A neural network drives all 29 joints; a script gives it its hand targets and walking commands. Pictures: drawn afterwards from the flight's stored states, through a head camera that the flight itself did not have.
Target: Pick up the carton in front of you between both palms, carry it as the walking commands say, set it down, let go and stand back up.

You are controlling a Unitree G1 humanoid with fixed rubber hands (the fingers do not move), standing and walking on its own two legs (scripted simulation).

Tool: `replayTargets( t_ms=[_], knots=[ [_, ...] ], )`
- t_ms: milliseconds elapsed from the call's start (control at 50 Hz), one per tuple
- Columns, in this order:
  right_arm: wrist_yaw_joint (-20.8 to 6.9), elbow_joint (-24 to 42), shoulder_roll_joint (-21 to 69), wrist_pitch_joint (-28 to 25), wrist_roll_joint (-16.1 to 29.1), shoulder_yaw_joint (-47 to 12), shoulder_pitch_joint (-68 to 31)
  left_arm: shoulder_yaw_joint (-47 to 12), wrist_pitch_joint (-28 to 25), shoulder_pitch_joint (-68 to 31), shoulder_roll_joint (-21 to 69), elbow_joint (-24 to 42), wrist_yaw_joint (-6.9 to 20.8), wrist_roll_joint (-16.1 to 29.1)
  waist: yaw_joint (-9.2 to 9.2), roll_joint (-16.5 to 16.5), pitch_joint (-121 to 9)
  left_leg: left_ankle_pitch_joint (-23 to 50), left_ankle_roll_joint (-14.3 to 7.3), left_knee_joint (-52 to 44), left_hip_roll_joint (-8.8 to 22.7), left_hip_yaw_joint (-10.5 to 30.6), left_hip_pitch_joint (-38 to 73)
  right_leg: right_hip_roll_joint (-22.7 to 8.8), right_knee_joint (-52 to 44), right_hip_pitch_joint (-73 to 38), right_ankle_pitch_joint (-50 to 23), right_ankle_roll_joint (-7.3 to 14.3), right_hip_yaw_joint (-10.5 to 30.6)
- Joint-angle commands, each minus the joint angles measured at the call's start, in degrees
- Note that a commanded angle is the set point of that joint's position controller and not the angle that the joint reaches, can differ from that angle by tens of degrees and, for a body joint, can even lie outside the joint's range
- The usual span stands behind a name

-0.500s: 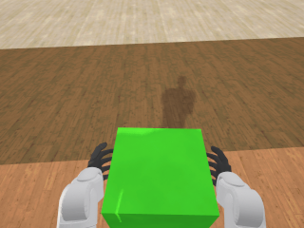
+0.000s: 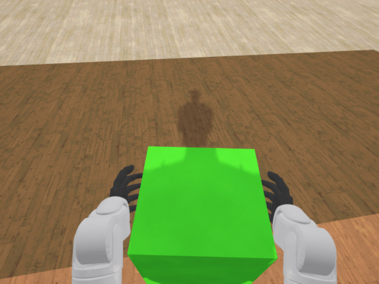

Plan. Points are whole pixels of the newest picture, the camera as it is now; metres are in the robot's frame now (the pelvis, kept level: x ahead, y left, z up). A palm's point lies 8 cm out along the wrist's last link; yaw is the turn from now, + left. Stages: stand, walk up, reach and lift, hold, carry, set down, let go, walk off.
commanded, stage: carry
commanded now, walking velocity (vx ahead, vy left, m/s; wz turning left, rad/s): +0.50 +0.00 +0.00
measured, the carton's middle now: (198, 222) +0.27 +0.00 +0.01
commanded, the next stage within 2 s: none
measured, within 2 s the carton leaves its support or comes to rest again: neither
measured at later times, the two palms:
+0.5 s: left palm (157, 84) +0.67 +0.12 +0.08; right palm (253, 85) +0.69 -0.18 +0.07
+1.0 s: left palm (163, 41) +1.02 +0.14 +0.05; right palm (236, 45) +1.01 -0.16 +0.06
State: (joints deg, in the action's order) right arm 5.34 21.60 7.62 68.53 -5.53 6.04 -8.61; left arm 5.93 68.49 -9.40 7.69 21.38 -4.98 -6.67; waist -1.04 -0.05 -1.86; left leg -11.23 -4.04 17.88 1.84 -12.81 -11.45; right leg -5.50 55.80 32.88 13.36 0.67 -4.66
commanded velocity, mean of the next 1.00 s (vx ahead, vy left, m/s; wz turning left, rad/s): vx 0.50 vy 0.00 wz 0.00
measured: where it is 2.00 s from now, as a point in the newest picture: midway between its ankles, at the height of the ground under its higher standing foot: (193, 147)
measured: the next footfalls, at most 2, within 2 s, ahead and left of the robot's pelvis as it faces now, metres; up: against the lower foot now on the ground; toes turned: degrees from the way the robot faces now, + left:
right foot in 0.24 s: +0.36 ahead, -0.11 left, +0.00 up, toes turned -7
left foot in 0.74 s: +0.64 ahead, +0.03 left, -0.03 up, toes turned +4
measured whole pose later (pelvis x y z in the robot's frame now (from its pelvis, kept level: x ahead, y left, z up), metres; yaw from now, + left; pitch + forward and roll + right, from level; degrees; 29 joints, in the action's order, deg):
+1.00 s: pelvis +0.65 +0.00 -0.04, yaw +1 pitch +6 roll -3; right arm 7.4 2.8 2.3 66.9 -2.7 12.8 -34.5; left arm 12.4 67.6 -35.1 3.3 3.6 -7.6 -5.0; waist -2.9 -1.1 3.8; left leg -9.0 -6.0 29.6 -2.4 -5.7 -17.2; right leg -1.1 56.9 36.8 16.3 3.2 -0.6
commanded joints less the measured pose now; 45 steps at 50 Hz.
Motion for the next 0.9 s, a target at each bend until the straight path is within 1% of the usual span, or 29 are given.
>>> replayTargets(
  t_ms=[0, 100, 160, 180, 200, 220, 240, 260, 280, 300, 320, 340, 360, 420, 480, 560, 620, 640, 660, 680, 700, 720, 740, 760, 780, 800, 820, 840, 880],
  knots=[
    [-15.76, 4.37, 50.6, -0.5, 24.0, -41.59, -27.27, -42.85, -0.9, -25.72, 52.25, 3.41, 13.09, 22.61, 0.28, -8.27, -15.42, 15.76, -3.49, -6.67, 12.72, 9.24, 16.82, 0.13, -7.85, 4.95, -4.73, -0.81, -2.67],
    [-14.31, 0.2, 43.18, -0.15, 22.74, -40.18, -33.43, -42.93, 0.18, -34.29, 45.16, 1.08, 12.61, 23.85, -0.2, -8.57, -10.06, 20.88, -3.75, -3.85, 10.93, 5.48, 15.93, 2.43, -19.8, 3.12, -9.94, 0.95, -6.2],
    [-13.02, -4.46, 40.16, 0.16, 21.89, -38.82, -40.17, -41.1, 0.66, -41.07, 42.53, -4.22, 12.47, 24.86, -0.19, -9.76, -9.37, 24.59, -2.47, 0.29, 11.54, 4.41, 15.24, 3.31, -23.53, -2.73, -11.26, 3.09, -6.22],
    [-12.68, -5.93, 39.94, 0.28, 22.06, -38.54, -42.8, -39.94, 0.69, -42.57, 42.04, -6.46, 12.34, 25.17, 0.89, -9.37, -11.3, 28.46, -1.62, 5.38, 10.91, 2.96, 14.39, 4.77, -24.35, -8.53, -9.9, 3.51, -7.55],
    [-12.39, -7.44, 39.98, 0.45, 22.34, -38.36, -45.24, -38.56, 0.66, -43.92, 41.79, -8.98, 12.21, 25.35, 3.13, -6.77, -14.53, 30.83, 0.06, 14.9, 8.64, -0.07, 11.77, 7.61, -26.69, -18.15, -7.31, 3.57, -10.15],
    [-12.17, -8.84, 39.94, 0.54, 22.66, -38.02, -48.83, -36.82, 0.6, -45.18, 41.33, -11.63, 12.23, 25.24, 5.26, -1.55, -19.21, 23.18, 1.34, 27.44, 5.99, -0.31, 5.36, 5.86, -26.78, -29.95, -2.94, 3.1, -7.08],
    [-11.94, -10.51, 40.59, 0.86, 23.08, -37.4, -51.07, -35.27, 0.75, -45.72, 40.59, -13.94, 12.11, 25.18, 6.09, 8.88, -21.87, 7.88, 2.85, 42.55, 1.6, 0.75, -4.72, -6.89, -31.24, -36.41, 3.93, 5.04, 13.68],
    [-11.71, -11.82, 42.47, 0.99, 23.65, -36.9, -52.61, -34.65, 0.33, -48.18, 40.92, -15.91, 12.12, 25.67, 5.42, 22.11, -25.3, -17.05, 4.07, 57.0, -6.58, 6.71, -21.98, -16.6, -39.35, -47.21, 4.88, 13.59, 38.18],
    [-11.42, -13.23, 44.31, 0.61, 24.01, -36.1, -55.26, -35.01, 0.19, -50.42, 44.09, -16.26, 12.36, 26.96, 4.16, 17.16, -25.16, -17.74, 1.95, 63.63, -2.61, 13.06, -26.4, -16.99, -38.28, -47.33, -0.65, 14.08, 35.29],
    [-11.35, -13.31, 46.96, 0.11, 24.63, -35.94, -58.08, -35.36, -0.46, -53.24, 47.34, -15.81, 12.68, 28.47, 4.72, 11.94, -24.39, -16.14, 0.74, 65.05, -1.04, 13.81, -28.03, -14.57, -35.46, -44.29, -8.65, 13.75, 29.41],
    [-11.22, -14.08, 49.57, -0.54, 25.01, -35.97, -60.22, -35.8, -1.01, -57.6, 50.19, -14.77, 12.95, 29.51, 4.22, 5.01, -23.83, -13.27, 0.16, 62.44, 0.76, 14.21, -28.06, -13.06, -33.9, -41.35, -13.56, 12.39, 23.77],
    [-11.15, -14.54, 51.36, -1.33, 25.46, -35.54, -62.88, -36.21, -1.74, -62.74, 52.45, -13.95, 13.22, 30.65, 3.87, 3.31, -23.74, -10.72, 0.12, 59.02, 2.17, 14.46, -27.94, -11.91, -33.61, -39.11, -16.43, 11.49, 19.54],
    [-10.92, -15.11, 53.12, -1.72, 25.79, -35.77, -64.11, -36.39, -2.15, -64.89, 54.04, -13.94, 13.19, 31.52, 3.52, 4.11, -24.74, -9.06, 0.36, 56.55, 2.48, 14.26, -26.57, -11.18, -33.95, -37.92, -16.24, 10.58, 16.92],
    [-9.95, -16.78, 54.55, -2.93, 25.48, -34.89, -65.65, -35.48, -2.84, -67.61, 55.79, -14.88, 12.89, 31.87, 3.43, 4.78, -26.09, -7.86, 1.12, 51.67, 1.93, 12.51, -28.87, -10.05, -33.25, -38.93, -20.22, 11.87, 12.88],
    [-9.12, -18.15, 54.11, -3.55, 24.53, -34.17, -65.76, -34.45, -3.07, -67.07, 55.36, -16.61, 12.61, 30.96, 4.21, 5.2, -25.01, -6.17, 1.75, 42.4, 1.64, 10.6, -33.26, -9.05, -31.98, -42.05, -27.06, 12.62, 9.96],
    [-8.86, -17.59, 53.62, -3.4, 24.0, -34.02, -66.73, -33.8, -2.75, -66.31, 54.29, -16.91, 12.39, 29.82, 5.23, 6.17, -22.45, 5.17, 1.39, 24.58, -1.36, 6.1, -27.83, -4.65, -29.99, -41.62, -36.78, 10.53, 3.74],
    [-9.42, -16.8, 52.95, -2.27, 23.61, -33.75, -65.31, -33.44, -1.99, -64.01, 53.63, -17.01, 12.19, 28.61, 6.26, 7.59, -21.15, 13.48, 0.22, 13.41, -3.04, 4.2, -23.38, -3.23, -26.86, -44.09, -40.5, 8.64, 1.11],
    [-9.77, -16.65, 52.71, -1.81, 23.51, -33.56, -64.76, -33.41, -1.74, -63.02, 53.53, -17.22, 12.17, 28.17, 5.91, 7.96, -21.12, 15.7, -0.65, 9.68, -3.55, 4.22, -20.08, -3.11, -24.99, -44.18, -42.08, 7.73, 0.62],
    [-10.14, -16.75, 52.37, -1.41, 23.3, -33.19, -64.1, -33.56, -1.5, -62.14, 53.56, -17.44, 12.21, 27.81, 4.67, 8.09, -21.95, 17.41, -1.49, 7.04, -4.2, 3.8, -14.61, -3.01, -21.63, -43.41, -44.41, 6.62, -0.16],
    [-10.52, -17.5, 52.01, -1.13, 22.93, -32.77, -62.79, -33.98, -1.27, -61.98, 53.73, -17.59, 12.3, 27.56, 1.78, 7.09, -23.81, 19.2, -1.82, 4.35, -4.79, 3.05, -6.4, -2.29, -15.31, -41.56, -45.02, 4.93, -1.99],
    [-10.97, -18.02, 51.6, -0.96, 22.44, -32.43, -61.68, -34.52, -1.14, -62.39, 53.81, -17.89, 12.45, 27.48, -1.52, 4.25, -25.03, 20.99, -1.18, 3.24, -2.2, 4.08, 3.54, -1.03, -6.42, -35.22, -37.19, 3.47, -3.53],
    [-11.41, -18.29, 50.61, -0.67, 22.29, -31.88, -60.4, -34.81, -1.07, -62.86, 53.6, -18.22, 12.56, 27.39, -2.39, -1.54, -26.68, 32.3, 0.19, 11.01, 5.04, 11.67, 14.76, 0.71, 2.55, -23.2, -18.44, 3.17, -2.14],
    [-11.71, -19.79, 48.45, -0.78, 21.75, -30.9, -60.52, -34.99, -0.58, -62.69, 54.74, -18.61, 12.57, 27.36, -1.83, -13.68, -31.19, 40.62, -8.79, 12.93, 17.53, 34.67, 29.29, 8.75, 14.24, -4.13, 9.94, 1.55, 0.12],
    [-12.12, -20.34, 50.05, -0.82, 22.75, -31.4, -60.57, -34.79, -0.43, -63.12, 53.72, -18.16, 12.39, 26.86, -2.94, -18.44, -33.2, 31.75, -13.98, 9.94, 20.1, 42.72, 32.86, 10.16, 24.78, 3.72, 18.59, 2.31, 3.73],
    [-12.66, -19.05, 51.89, -0.9, 23.87, -31.97, -61.56, -34.96, -0.55, -65.15, 54.13, -17.4, 12.12, 27.11, -2.89, -14.98, -29.36, 32.34, -12.16, 9.61, 16.55, 38.17, 29.83, 8.15, 23.98, 6.99, 17.54, 3.61, 5.36],
    [-13.23, -16.76, 53.65, -1.05, 25.37, -33.1, -64.65, -35.3, -0.97, -66.45, 55.18, -16.28, 11.71, 27.09, -3.03, -8.15, -27.44, 30.98, -10.92, 9.1, 15.59, 34.8, 26.59, 6.46, 21.12, 7.93, 15.14, 3.49, 5.79],
    [-13.65, -14.67, 55.39, -1.25, 27.21, -34.53, -68.1, -35.25, -1.4, -67.34, 55.96, -15.12, 11.2, 26.86, -2.2, -4.35, -25.6, 31.19, -9.46, 8.19, 14.47, 32.53, 23.06, 5.29, 17.01, 7.76, 12.17, 3.3, 5.55],
    [-13.87, -13.0, 56.45, -1.48, 28.75, -35.74, -70.47, -35.07, -1.75, -67.23, 56.31, -14.54, 10.58, 26.5, -1.46, -3.54, -25.25, 31.3, -8.41, 7.12, 13.52, 30.5, 20.77, 4.8, 13.14, 6.6, 9.95, 3.15, 5.55],
    [-13.8, -11.35, 56.66, -1.95, 30.5, -36.84, -71.73, -35.19, -2.22, -65.77, 56.01, -14.14, 9.41, 25.58, -1.33, -4.21, -26.28, 36.61, -7.2, 7.67, 12.78, 27.47, 20.67, 4.64, 7.52, 5.61, 8.96, 2.52, 4.67]
  ],
)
